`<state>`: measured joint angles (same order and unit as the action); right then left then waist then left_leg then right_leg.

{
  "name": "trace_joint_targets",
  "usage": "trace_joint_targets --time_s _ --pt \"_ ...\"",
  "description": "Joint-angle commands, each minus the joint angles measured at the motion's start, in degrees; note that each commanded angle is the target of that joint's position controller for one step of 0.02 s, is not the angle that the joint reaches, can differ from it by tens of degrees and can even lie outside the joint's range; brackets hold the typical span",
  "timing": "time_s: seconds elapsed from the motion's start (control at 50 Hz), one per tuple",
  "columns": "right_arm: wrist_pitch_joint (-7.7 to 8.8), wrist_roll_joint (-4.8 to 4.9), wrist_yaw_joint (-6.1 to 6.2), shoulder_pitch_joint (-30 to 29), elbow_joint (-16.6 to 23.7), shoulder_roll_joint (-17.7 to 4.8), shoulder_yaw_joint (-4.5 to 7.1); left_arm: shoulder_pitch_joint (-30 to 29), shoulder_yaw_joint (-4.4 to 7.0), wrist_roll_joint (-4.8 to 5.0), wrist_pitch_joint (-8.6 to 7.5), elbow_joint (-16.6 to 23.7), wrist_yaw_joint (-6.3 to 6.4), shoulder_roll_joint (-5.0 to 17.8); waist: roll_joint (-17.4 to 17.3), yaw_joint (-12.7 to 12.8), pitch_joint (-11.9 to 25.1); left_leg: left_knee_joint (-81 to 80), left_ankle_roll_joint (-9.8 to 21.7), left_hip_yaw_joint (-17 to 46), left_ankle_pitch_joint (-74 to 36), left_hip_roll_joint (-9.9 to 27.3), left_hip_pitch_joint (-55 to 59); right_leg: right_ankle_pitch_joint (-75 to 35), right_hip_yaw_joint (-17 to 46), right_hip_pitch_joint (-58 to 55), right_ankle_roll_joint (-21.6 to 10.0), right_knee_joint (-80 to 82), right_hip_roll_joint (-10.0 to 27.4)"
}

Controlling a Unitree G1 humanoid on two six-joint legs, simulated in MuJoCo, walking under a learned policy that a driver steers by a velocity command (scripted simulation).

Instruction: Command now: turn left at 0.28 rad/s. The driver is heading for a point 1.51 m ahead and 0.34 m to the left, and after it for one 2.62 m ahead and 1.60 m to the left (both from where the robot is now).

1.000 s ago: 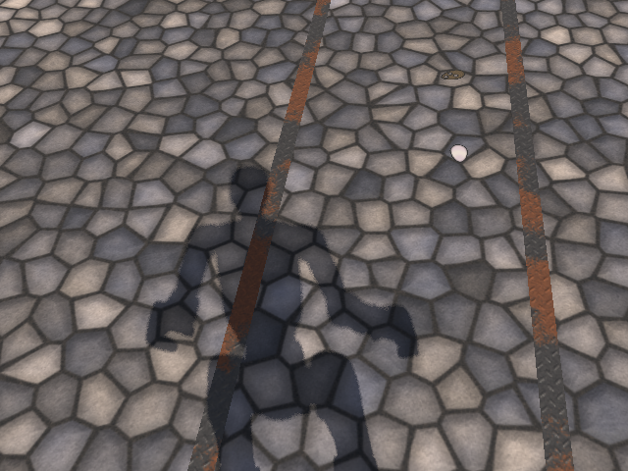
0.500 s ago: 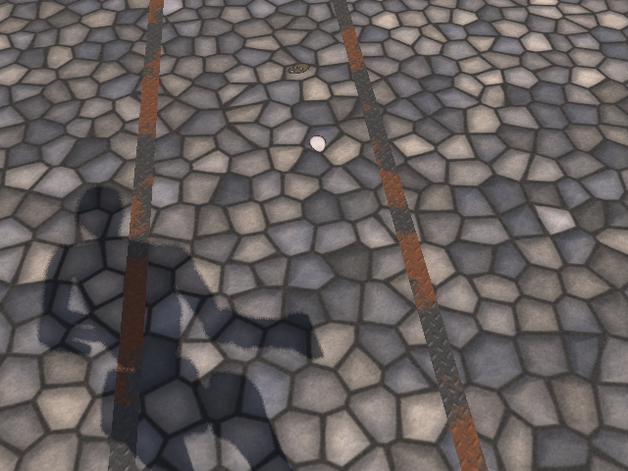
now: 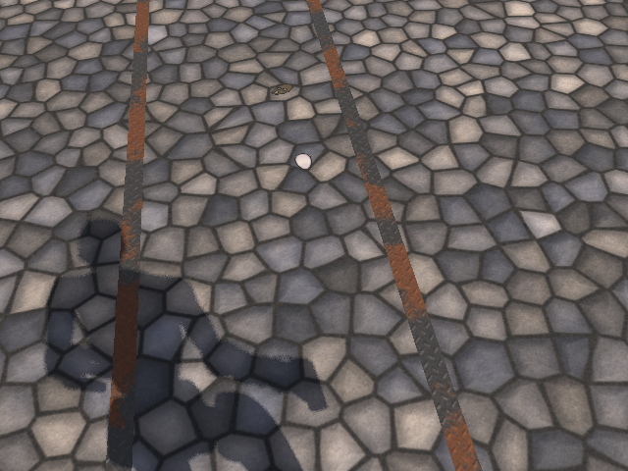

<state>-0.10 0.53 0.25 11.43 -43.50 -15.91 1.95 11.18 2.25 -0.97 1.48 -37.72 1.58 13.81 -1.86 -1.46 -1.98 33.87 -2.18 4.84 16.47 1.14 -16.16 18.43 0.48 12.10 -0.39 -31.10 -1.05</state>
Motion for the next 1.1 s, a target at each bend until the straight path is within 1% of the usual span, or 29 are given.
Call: trace_joint_targets --time_s 0.02,0.06,0.08,0.14,0.2,0.22,0.24,0.26,0.28,0.3,0.32,0.34,0.36,0.42,0.58,0.6,0.66,0.72,0.76,0.78,0.8,0.82,0.84,0.86,0.88,0.92,0.96,1.04,1.1 --pt "0.16 0.31 0.31 -3.3 5.7 -6.3 2.27 1.2 3.49 0.19 -0.50 3.7 1.20 10.9 13.0 2.3 1.1 10.3 0.4 -3.5 6.3 -1.1 -8.8 -16.9 14.3 -2.2 -10.1 10.5 16.5" --pt "-0.54 0.56 -0.13 -3.5 6.5 -6.1 2.76 0.5 3.48 -0.03 -0.96 4.3 1.50 10.9 11.9 2.9 1.2 22.1 0.2 -2.9 17.6 0.7 -13.5 -26.4 16.2 -3.2 -14.0 10.7 21.4" --pt "-0.98 0.73 -0.33 -3.0 6.7 -5.5 2.71 -0.5 3.65 0.24 -1.19 4.2 1.44 11.2 9.7 2.3 1.1 22.7 0.1 -2.7 17.9 1.8 -14.3 -28.9 14.5 -3.6 -14.0 10.3 21.6" --pt "-1.79 0.78 -1.02 -1.4 6.8 -5.1 2.47 -4.4 4.19 1.18 -0.96 4.4 1.10 12.0 8.9 1.5 3.2 16.0 0.1 -5.6 10.9 2.0 -8.5 -32.1 7.5 -2.7 -11.6 8.0 18.6" --pt "-1.92 0.95 -1.95 2.7 6.6 -6.1 3.20 -5.2 4.16 2.52 -0.22 3.8 1.08 11.6 8.9 -0.5 5.6 0.6 2.0 -9.7 -1.3 -1.3 0.7 -26.4 2.1 -1.6 -7.9 1.5 16.2" --pt "-1.79 0.41 -1.60 4.1 6.5 -7.5 3.88 -2.0 3.84 2.56 -0.33 2.5 0.92 10.1 4.8 -0.5 5.8 -6.3 3.6 -7.2 -8.2 -2.3 5.9 -17.8 -1.3 1.6 -4.6 -5.1 13.3" --pt "-1.47 0.22 -0.63 4.9 8.0 -14.6 5.62 0.3 2.97 0.19 -0.44 3.2 0.74 7.1 -11.0 1.2 5.4 -11.7 8.6 12.4 -27.6 9.8 14.1 3.9 -7.2 15.1 1.6 -21.7 6.9" --pt "-0.25 -1.88 -1.14 5.7 9.7 -17.6 5.58 -5.7 2.39 -0.35 -0.65 6.6 1.19 6.5 -16.4 -1.1 7.1 -14.7 21.1 30.8 -36.5 21.3 12.3 23.0 -0.1 24.6 3.8 -33.8 -1.0" --pt "0.98 -2.61 -1.60 5.5 10.1 -15.2 4.87 -6.5 3.11 0.58 -0.62 6.2 1.46 9.1 -8.3 -2.2 8.3 -15.5 22.9 28.7 -31.2 20.7 12.7 21.9 4.8 25.6 3.6 -40.4 0.5" --pt "1.64 -2.05 -1.46 3.1 10.1 -13.6 4.34 -6.2 3.46 1.10 -0.50 5.4 1.50 10.0 -5.4 -0.6 6.1 -14.6 20.2 23.3 -26.7 17.7 11.2 16.8 5.3 26.3 3.0 -41.2 1.7" --pt "1.52 -0.88 -0.99 0.8 10.3 -12.8 4.24 -5.3 3.84 0.76 -0.41 4.0 1.82 10.3 -1.9 0.5 5.1 -14.2 16.9 19.6 -22.1 14.5 10.8 11.7 5.4 26.5 3.0 -39.2 2.7" --pt "1.20 0.06 -0.45 -0.9 10.5 -11.7 3.78 -5.2 4.11 0.48 -0.30 3.6 2.06 10.8 -2.3 1.1 4.6 -14.1 15.2 17.6 -22.0 12.7 10.2 7.9 5.7 25.9 3.4 -37.0 3.3" --pt "0.82 0.25 0.01 -1.1 10.7 -11.2 3.39 -4.6 4.11 0.61 -0.33 3.2 1.84 10.3 -3.4 1.6 5.2 -14.3 14.5 15.9 -23.6 10.9 9.0 5.2 5.2 23.5 4.0 -37.2 2.6" --pt "0.29 -0.09 0.90 0.0 11.1 -10.7 3.20 -3.7 3.74 1.04 -0.56 2.2 1.36 8.8 -3.6 1.4 7.0 -14.5 14.8 14.5 -25.0 9.4 10.9 1.4 4.9 22.5 5.4 -34.9 1.2" --pt "-1.12 -0.11 1.90 0.1 11.8 -11.8 4.01 -7.2 3.51 1.25 -1.69 2.2 1.05 8.4 -5.9 -0.1 4.8 -15.0 14.8 20.5 -11.6 7.7 9.6 0.6 6.6 20.0 6.7 -18.3 0.0" --pt "-1.25 -0.16 1.85 -0.1 12.0 -11.9 4.11 -7.3 3.49 1.28 -1.95 2.1 0.88 8.4 -6.1 -0.2 4.7 -14.8 15.0 21.4 -11.1 7.5 8.9 1.0 6.7 18.9 6.6 -16.8 -0.2" --pt "-1.33 0.16 1.55 0.3 12.1 -11.8 4.18 -7.6 3.49 1.75 -3.10 2.2 -0.02 8.8 -7.2 -1.0 5.0 -17.0 15.7 25.2 7.3 6.3 6.6 1.7 6.0 15.3 5.3 -10.9 -0.8" --pt "-1.12 0.16 1.14 0.5 11.7 -10.9 3.66 -6.5 3.32 2.22 -4.78 1.9 -1.15 8.9 -8.1 -0.9 4.4 -17.0 15.6 26.4 13.2 6.0 4.5 2.6 4.0 9.4 3.2 -4.5 -0.7" --pt "-1.07 0.30 1.01 -0.1 11.3 -9.6 2.93 -3.0 3.12 2.23 -6.04 0.4 -1.88 7.6 -6.6 1.5 3.8 -15.4 14.0 25.8 16.0 4.2 0.4 -3.8 2.3 0.5 1.0 5.5 -0.5" --pt "-0.87 0.09 1.05 0.3 11.1 -7.9 2.25 -0.8 3.11 1.86 -6.53 -0.5 -1.95 7.2 -5.0 2.7 3.7 -13.2 12.1 24.1 17.0 2.3 -2.4 -6.0 2.3 -5.1 -0.2 10.1 0.5" --pt "-0.40 -0.25 0.95 0.5 11.1 -5.0 1.25 3.1 3.37 1.14 -6.89 -1.2 -1.70 8.9 -0.1 3.9 5.2 -3.8 9.0 19.7 19.1 -1.0 -8.9 -2.4 9.2 -13.1 -2.6 11.7 7.4" --pt "0.39 0.02 0.92 0.9 12.3 -2.6 0.57 7.7 4.07 -0.26 -6.95 -2.1 -1.61 13.7 10.4 3.6 5.2 11.0 5.2 7.6 17.6 -8.9 -18.3 11.9 25.4 -16.9 -8.6 17.1 16.6" --pt "1.33 0.84 1.24 -2.9 14.2 -7.6 2.04 8.7 5.07 -0.57 -7.28 -3.2 -2.25 15.9 13.1 4.6 -2.0 19.4 4.2 6.2 18.2 -6.8 -28.0 22.3 38.7 -11.7 -14.8 21.6 23.1" --pt "1.84 1.09 1.19 -2.8 13.4 -10.2 2.92 6.8 4.29 0.64 -7.47 -2.9 -1.97 13.1 10.4 3.7 -5.6 23.6 3.7 7.1 13.3 -4.0 -30.9 23.9 36.2 -10.5 -14.8 22.0 22.3" --pt "2.08 0.71 0.84 -1.5 12.0 -10.0 3.04 5.8 3.58 1.35 -7.43 -2.8 -1.56 10.9 10.0 3.0 -5.7 25.0 3.1 6.1 9.3 -3.1 -31.7 20.4 31.3 -11.8 -12.8 21.8 19.3" --pt "2.98 -0.05 -0.06 -2.3 11.7 -8.4 2.81 6.5 2.90 1.61 -7.09 -3.0 -1.07 9.9 9.4 3.5 -4.2 24.9 2.1 3.0 2.2 -0.4 -32.3 11.0 24.1 -13.9 -10.7 22.1 16.0" --pt "3.85 -0.19 -0.70 -4.8 12.0 -5.7 2.01 8.3 2.58 1.33 -7.10 -3.5 -0.95 9.8 8.9 4.7 -3.2 23.3 1.1 -0.9 -3.5 0.9 -30.4 1.5 18.2 -12.6 -10.6 23.1 13.7" --pt "4.85 0.05 -1.45 -11.3 13.7 -2.2 0.60 11.2 2.30 1.82 -6.35 -4.8 -1.00 10.4 9.0 7.3 -3.6 9.6 -0.1 -4.8 -9.6 1.2 -23.5 -10.1 11.0 -8.7 -10.4 23.4 11.2" --pt "5.73 0.56 -2.49 -14.0 14.4 -2.6 0.70 13.8 2.49 2.16 -5.65 -5.9 -1.18 12.2 9.3 7.8 -3.9 1.1 -0.2 -6.1 -11.3 -1.1 -15.3 -14.5 10.8 -5.8 -10.4 22.0 11.8"
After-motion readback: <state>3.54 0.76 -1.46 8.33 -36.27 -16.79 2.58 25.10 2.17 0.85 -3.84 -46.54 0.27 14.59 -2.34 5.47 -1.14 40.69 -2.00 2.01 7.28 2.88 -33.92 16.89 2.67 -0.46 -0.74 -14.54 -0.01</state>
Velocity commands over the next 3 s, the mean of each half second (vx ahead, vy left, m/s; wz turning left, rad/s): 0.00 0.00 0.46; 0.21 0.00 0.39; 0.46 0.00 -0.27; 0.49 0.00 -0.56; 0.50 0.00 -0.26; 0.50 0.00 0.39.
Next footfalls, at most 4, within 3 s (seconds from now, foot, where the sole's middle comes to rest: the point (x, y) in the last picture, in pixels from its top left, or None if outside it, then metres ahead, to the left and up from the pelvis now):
0.22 left None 0.03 0.13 -0.77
0.80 right None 0.11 -0.06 -0.77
1.22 left None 0.24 0.30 -0.77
1.72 right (262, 426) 0.60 0.15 -0.77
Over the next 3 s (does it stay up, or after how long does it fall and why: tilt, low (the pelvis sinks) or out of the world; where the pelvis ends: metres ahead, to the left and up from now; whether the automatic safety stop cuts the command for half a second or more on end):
stays up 1.10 0.19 0.01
